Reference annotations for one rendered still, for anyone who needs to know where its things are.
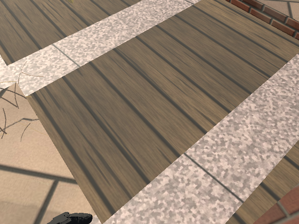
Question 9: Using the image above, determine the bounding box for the left robot hand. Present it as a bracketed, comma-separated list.
[47, 212, 93, 224]

